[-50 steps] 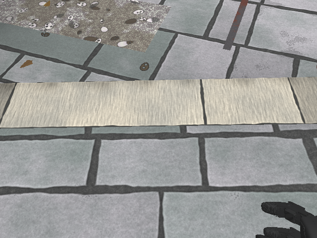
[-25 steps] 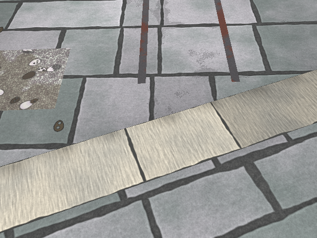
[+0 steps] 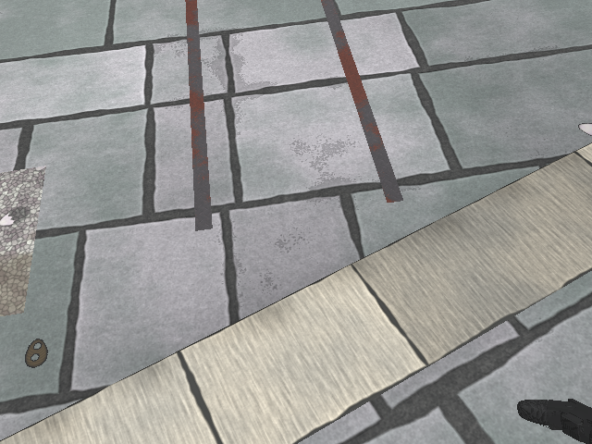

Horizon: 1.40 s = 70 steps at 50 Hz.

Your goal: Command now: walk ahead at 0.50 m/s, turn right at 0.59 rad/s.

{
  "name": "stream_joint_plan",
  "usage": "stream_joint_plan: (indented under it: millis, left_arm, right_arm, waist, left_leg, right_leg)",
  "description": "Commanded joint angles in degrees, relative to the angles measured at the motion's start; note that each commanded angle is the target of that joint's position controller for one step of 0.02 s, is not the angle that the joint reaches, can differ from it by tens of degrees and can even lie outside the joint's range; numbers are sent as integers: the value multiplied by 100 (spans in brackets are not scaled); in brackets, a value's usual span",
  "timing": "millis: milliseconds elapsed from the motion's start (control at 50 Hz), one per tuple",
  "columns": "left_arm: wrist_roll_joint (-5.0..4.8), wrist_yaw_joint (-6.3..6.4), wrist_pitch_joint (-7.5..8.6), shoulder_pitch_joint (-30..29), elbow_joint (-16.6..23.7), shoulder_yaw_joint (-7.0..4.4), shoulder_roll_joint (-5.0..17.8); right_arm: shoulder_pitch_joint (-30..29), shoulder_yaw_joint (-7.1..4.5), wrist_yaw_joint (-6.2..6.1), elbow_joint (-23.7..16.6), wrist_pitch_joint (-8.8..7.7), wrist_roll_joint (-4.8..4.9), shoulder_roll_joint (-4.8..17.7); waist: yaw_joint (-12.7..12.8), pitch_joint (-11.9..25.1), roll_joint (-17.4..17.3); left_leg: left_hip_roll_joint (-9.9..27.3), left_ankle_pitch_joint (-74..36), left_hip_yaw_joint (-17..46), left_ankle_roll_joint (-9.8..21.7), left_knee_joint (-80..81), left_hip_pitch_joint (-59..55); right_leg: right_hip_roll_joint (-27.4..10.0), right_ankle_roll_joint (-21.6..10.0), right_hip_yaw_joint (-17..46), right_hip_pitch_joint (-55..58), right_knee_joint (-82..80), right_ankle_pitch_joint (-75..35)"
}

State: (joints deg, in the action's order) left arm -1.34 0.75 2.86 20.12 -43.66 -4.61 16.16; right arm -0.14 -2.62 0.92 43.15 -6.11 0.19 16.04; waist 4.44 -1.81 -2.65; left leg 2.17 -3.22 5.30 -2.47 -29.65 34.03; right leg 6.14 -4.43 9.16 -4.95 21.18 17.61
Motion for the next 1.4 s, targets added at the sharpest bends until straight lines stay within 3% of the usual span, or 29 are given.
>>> stream_joint_plan:
  millis: [20, 80, 100, 120, 140, 180, 280, 440, 460, 500, 520, 540, 580, 680, 700, 740, 860, 980, 1040, 1080, 1160, 1240, 1260, 1280, 1300, 1320, 1340, 1360, 1400]
  left_arm:
    - [-1, 78, -11, 96, 263, -234, 870]
    - [64, 57, -45, -127, 456, -89, 492]
    - [57, 62, -5, 496, 554, 25, 112]
    - [-82, 62, 46, 952, 570, 63, 248]
    - [-116, 67, 30, 617, 445, -51, 752]
    - [47, 93, -19, -214, 585, -98, 815]
    - [95, 98, -145, -161, 665, 4, 241]
    - [138, -14, -203, -947, 868, 32, 322]
    - [567, -329, 29, -551, 757, 144, 379]
    - [259, -535, 359, -624, 819, 16, 671]
    - [-37, -620, 423, -1166, 1044, 159, 669]
    - [21, -646, 331, -1272, 978, 161, 475]
    - [155, -669, 219, -1312, 871, 28, 857]
    - [174, -589, 268, -1325, 883, 70, 702]
    - [348, -246, 34, -1077, 664, 207, 226]
    - [290, -64, -198, -1019, 621, 154, 424]
    - [380, -85, -298, -964, 654, -4, 753]
    - [329, -66, -148, -856, 674, -122, 920]
    - [342, -137, -24, -2253, 1304, 34, 403]
    - [313, -141, 38, -2458, 1286, 64, 447]
    - [225, -322, 67, -2566, 1604, 170, 524]
    - [239, -181, -181, -366, 875, 5, 807]
    - [312, -301, -64, 813, 321, 135, 528]
    - [499, -309, -31, 1991, -25, -19, 876]
    - [715, -320, 51, 2842, -294, -25, 1020]
    - [645, -480, 227, 2183, 138, 157, 1316]
    - [511, -520, 307, 912, 280, 249, 800]
    - [227, -503, 328, -9, 381, 377, 436]
    - [283, -226, 434, -538, 270, 656, -169]
  right_arm:
    - [-323, -201, 50, -463, -175, 34, 703]
    - [1140, -395, -6, -188, -268, -93, 1092]
    - [1941, -505, -46, -97, -233, -172, 1534]
    - [2173, -501, 23, 109, -165, -40, 1439]
    - [1793, -361, 29, -24, -136, 33, 906]
    - [1140, -216, 35, -105, -48, -85, 534]
    - [864, -175, 47, 166, -79, -104, 555]
    - [987, -207, -30, 499, 231, 107, 873]
    - [395, -171, 147, 225, 7, -377, 813]
    - [844, -2, 286, 343, -23, -73, 261]
    - [2215, 130, 292, 527, -15, 44, -114]
    - [2026, 3, 220, 543, 34, 29, 363]
    - [1307, -85, 124, 259, 154, -23, 665]
    - [1230, -50, 181, 151, 123, 33, 604]
    - [1555, -1, 92, 411, 407, -202, 438]
    - [1434, -9, 24, 354, 614, -226, 484]
    - [1343, 21, 72, 327, 670, -179, 527]
    - [1792, -66, 94, 306, 527, -162, 558]
    - [3217, -374, 9, 732, 469, -50, 1499]
    - [3685, -353, -130, 768, 491, -158, 1370]
    - [2538, -291, -151, 500, 535, -163, 1080]
    - [1693, -414, -54, 278, 385, 62, 1414]
    - [712, -75, 367, -242, 69, -929, 813]
    - [650, -85, 519, -365, -80, -804, 455]
    - [1707, 80, 563, -193, -139, -592, -366]
    - [3153, 99, 651, -133, -224, -414, -453]
    - [2493, -132, 535, -1, -254, -412, 394]
    - [2132, -191, 309, 5, -183, -446, 684]
    - [2242, 78, 91, 62, -29, -553, 233]
  waist:
    - [-185, 152, 927]
    - [-938, 1134, 787]
    - [-874, 2056, -410]
    - [-727, 2268, -1723]
    - [-822, 1366, -896]
    - [-698, 385, -59]
    - [-286, 542, -388]
    - [-496, 644, -301]
    - [-107, 116, 205]
    - [-277, 858, 427]
    - [-1037, 1849, 1162]
    - [-926, 1447, 834]
    - [-760, 892, 593]
    - [-642, 863, 577]
    - [-580, 1219, 1041]
    - [-538, 774, 821]
    - [-356, -87, 618]
    - [-469, 140, 628]
    - [-1204, -392, -1374]
    - [-1417, -784, -661]
    - [-818, -617, -578]
    - [288, 360, -601]
    - [931, 713, 117]
    - [1371, 1105, 671]
    - [1017, 1717, 1676]
    - [72, 1902, 2630]
    - [-115, -226, 1603]
    - [-441, -377, 1162]
    - [-865, 352, 642]
  left_leg:
    - [-162, 349, -55, 162, 235, -653]
    - [352, 570, 223, 706, 361, -2975]
    - [1610, 1159, 2121, 1416, 424, -5035]
    - [2241, 2668, 4192, 1939, 1105, -5609]
    - [2048, 2847, 3682, 1750, 1264, -4890]
    - [1569, 411, 1904, 1521, 1200, -3256]
    - [1092, -3001, 223, 1573, 1279, -2396]
    - [1035, -1700, -136, 1325, 1007, -2563]
    - [1116, -540, 1, 1237, 1043, -1933]
    - [288, 360, -443, 545, 432, -1653]
    - [-24, 1788, -597, 17, 280, -1552]
    - [89, 2073, -590, -168, 418, -1821]
    - [12, 1538, -798, -110, 278, -2232]
    - [108, 1463, -680, 132, 377, -2126]
    - [184, 1286, -706, 158, 445, -2455]
    - [16, 1787, -844, 188, 396, -2210]
    - [-121, 2818, -544, 569, 56, -1577]
    - [-198, 2569, -384, 902, -338, -1466]
    - [1151, 530, 2571, 1692, 1172, -4038]
    - [1597, -859, 2873, 2085, 1042, -5255]
    - [897, -288, 1784, 1534, 1628, -3935]
    - [442, -1995, 970, 822, 786, -2062]
    - [204, -825, 925, 701, 252, -498]
    - [-632, 279, 798, 585, -1147, -46]
    - [-1241, 3289, 764, 590, -3825, 220]
    - [-1391, 3836, 1252, 703, -5174, 1160]
    - [-896, 2890, 1076, 647, -5567, 2091]
    - [-427, 2381, 658, 652, -5630, 1829]
    - [194, 1429, 592, 555, -5180, 959]
  right_leg:
    - [-1468, -643, 1278, -100, -21, -1528]
    - [-931, -274, 1018, -572, 1812, -1855]
    - [-214, 140, 296, -2160, 3699, -199]
    - [-138, 287, 117, -3531, 4913, 1712]
    - [-424, 358, 284, -3930, 5408, 1380]
    - [-695, 459, -18, -3549, 5235, 798]
    - [-880, 622, -403, -2504, 3432, 319]
    - [-727, 435, -799, -1358, 1088, -1167]
    - [-991, 350, -598, -1052, 708, -1711]
    - [-1241, -267, -475, 445, 324, -4134]
    - [-2338, -1232, 904, 1369, 450, -5043]
    - [-2228, -982, 1039, 694, 545, -3908]
    - [-1432, -186, 227, -407, 563, -2558]
    - [-1254, -128, 46, -401, 733, -2178]
    - [-1211, 3, -208, -47, 736, -2948]
    - [-1063, -22, -237, -47, 866, -2476]
    - [-1180, -152, -103, -527, 413, 727]
    - [-1741, -351, 136, -316, 711, 287]
    - [-259, 472, -1721, -3772, 3312, 679]
    - [-615, 438, -1091, -5632, 4300, 2031]
    - [-621, 358, -1137, -4297, 3079, 794]
    - [-63, 273, -1230, 122, 1734, -857]
    - [-562, 341, -540, 1530, 2252, -2139]
    - [-640, 345, -768, 2622, 2038, -1107]
    - [-1463, -377, 64, 3044, 2089, -1897]
    - [-2842, -1759, 3490, 2598, 248, -1189]
    - [-2805, -1737, 4061, 713, -810, 1878]
    - [-2720, -1401, 3353, -376, -919, 3229]
    - [-2527, -1022, 2428, -1075, -995, 1576]
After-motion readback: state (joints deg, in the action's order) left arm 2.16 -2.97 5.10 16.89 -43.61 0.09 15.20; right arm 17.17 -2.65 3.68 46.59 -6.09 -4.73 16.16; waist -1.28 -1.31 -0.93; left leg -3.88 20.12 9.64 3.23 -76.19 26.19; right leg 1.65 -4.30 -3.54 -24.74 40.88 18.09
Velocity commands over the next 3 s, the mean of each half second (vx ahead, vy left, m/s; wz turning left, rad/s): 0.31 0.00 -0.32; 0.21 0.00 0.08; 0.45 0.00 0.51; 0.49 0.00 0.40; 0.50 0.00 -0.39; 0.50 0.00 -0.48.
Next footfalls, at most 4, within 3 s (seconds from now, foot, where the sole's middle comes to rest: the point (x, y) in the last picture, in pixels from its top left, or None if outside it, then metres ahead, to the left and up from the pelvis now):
0.08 left None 0.23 0.14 -0.78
0.48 right None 0.32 -0.12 -0.78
1.28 right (387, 410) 0.54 -0.09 -0.78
1.82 left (257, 349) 0.67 0.22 -0.78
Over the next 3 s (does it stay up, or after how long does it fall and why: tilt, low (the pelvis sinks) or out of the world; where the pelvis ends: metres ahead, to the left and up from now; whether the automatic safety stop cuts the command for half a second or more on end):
stays up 1.26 0.31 -0.15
